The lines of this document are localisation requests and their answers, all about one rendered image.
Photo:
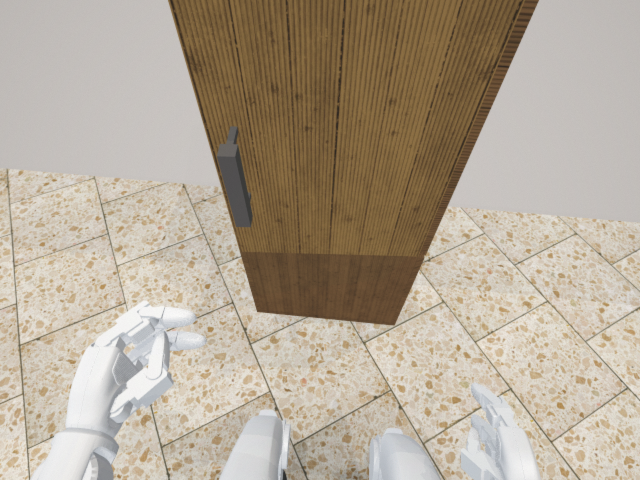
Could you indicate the robot thigh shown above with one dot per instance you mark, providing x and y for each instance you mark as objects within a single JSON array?
[
  {"x": 399, "y": 457},
  {"x": 261, "y": 451}
]

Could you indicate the cupboard door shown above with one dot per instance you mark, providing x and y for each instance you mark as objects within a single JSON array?
[{"x": 351, "y": 114}]

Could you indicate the right robot thigh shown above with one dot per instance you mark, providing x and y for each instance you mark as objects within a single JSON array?
[{"x": 399, "y": 457}]

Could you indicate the right robot hand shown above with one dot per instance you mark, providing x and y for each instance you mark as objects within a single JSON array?
[{"x": 508, "y": 448}]

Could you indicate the left robot forearm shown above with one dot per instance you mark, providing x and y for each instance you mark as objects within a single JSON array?
[{"x": 79, "y": 454}]

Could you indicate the left robot thigh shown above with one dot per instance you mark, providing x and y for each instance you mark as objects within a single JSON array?
[{"x": 261, "y": 451}]

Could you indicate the handle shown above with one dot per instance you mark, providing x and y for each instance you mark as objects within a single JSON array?
[{"x": 234, "y": 180}]

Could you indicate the left robot hand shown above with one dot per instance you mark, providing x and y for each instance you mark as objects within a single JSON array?
[{"x": 96, "y": 400}]

